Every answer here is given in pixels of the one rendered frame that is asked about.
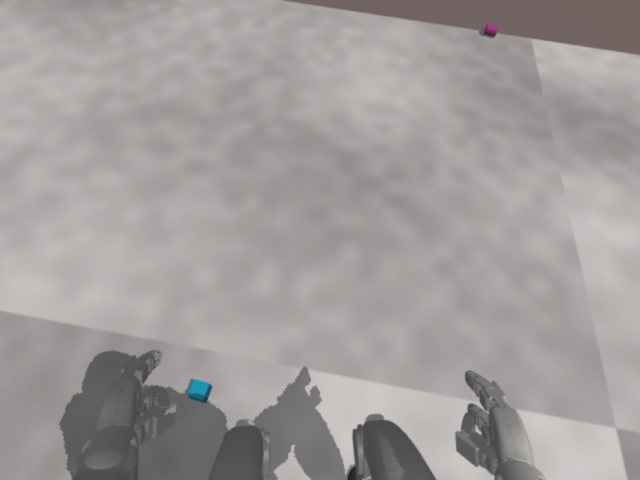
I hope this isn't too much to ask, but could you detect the right robot hand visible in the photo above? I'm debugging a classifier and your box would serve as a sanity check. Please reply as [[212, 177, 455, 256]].
[[455, 371, 535, 476]]

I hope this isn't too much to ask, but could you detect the left robot arm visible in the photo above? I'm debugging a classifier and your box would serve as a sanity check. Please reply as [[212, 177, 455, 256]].
[[72, 425, 139, 480]]

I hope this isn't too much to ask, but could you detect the left robot hand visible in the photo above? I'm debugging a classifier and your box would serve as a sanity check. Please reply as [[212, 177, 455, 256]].
[[95, 350, 176, 446]]

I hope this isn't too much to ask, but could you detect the right robot arm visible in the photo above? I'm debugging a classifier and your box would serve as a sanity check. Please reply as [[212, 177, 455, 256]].
[[495, 461, 546, 480]]

